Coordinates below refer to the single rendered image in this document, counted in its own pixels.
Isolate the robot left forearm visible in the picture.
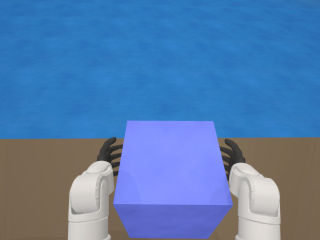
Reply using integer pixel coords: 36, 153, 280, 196
68, 161, 115, 240

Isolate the robot right hand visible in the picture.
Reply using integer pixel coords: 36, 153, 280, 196
219, 139, 246, 181

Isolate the robot left hand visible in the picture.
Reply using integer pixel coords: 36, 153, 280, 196
97, 137, 123, 177

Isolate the robot right forearm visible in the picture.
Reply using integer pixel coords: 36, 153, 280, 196
229, 162, 281, 240

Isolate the carton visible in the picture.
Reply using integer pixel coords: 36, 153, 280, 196
113, 120, 233, 239

